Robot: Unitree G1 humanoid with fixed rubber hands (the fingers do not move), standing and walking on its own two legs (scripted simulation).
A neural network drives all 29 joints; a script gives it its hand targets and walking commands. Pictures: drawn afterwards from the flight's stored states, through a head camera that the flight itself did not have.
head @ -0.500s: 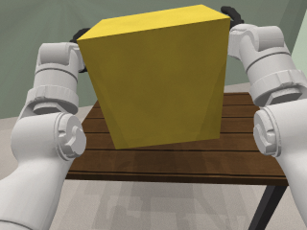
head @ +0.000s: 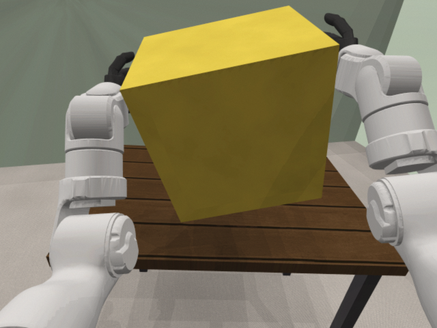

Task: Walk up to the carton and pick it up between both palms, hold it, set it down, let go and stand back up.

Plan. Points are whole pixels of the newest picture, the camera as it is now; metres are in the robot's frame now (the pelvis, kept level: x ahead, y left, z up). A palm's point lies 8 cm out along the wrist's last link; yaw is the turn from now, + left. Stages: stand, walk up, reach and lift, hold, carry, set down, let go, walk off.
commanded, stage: hold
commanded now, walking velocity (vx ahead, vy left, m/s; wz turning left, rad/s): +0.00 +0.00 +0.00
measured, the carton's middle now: (233, 117) +0.37 -0.03 +0.30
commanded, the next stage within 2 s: none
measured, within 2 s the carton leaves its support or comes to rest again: neither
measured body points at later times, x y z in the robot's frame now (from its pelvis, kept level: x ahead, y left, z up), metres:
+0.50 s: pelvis +0.01 -0.04 +0.00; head -0.08 -0.04 +0.45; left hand +0.40 +0.16 +0.33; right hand +0.40 -0.19 +0.36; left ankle -0.01 +0.11 -0.74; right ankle +0.03 -0.11 -0.75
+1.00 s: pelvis -0.03 -0.01 +0.00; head -0.14 +0.01 +0.44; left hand +0.35 +0.15 +0.37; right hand +0.32 -0.20 +0.42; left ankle -0.01 +0.11 -0.75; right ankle +0.03 -0.11 -0.75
